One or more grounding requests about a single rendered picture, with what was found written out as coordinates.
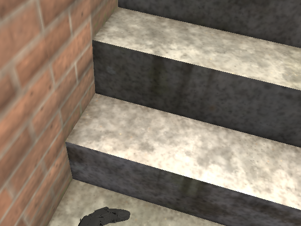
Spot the robot left hand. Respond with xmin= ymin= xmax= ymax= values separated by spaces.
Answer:
xmin=78 ymin=206 xmax=131 ymax=226

